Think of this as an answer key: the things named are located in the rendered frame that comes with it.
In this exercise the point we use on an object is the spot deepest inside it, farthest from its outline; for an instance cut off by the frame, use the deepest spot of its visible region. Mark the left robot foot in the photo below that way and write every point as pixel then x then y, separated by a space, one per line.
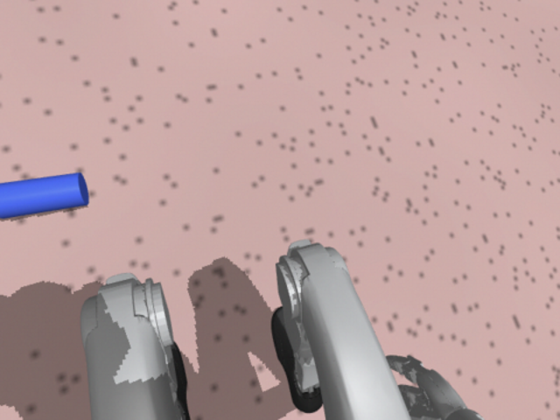
pixel 181 381

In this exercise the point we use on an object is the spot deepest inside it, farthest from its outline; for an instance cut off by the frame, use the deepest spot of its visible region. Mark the can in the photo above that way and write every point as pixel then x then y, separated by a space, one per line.
pixel 38 195

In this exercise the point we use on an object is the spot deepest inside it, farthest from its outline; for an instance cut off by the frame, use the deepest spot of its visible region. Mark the right robot hand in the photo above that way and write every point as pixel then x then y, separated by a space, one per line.
pixel 434 399

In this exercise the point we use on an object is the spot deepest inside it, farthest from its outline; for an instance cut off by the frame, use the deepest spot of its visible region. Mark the right robot foot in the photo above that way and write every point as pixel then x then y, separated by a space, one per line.
pixel 306 402

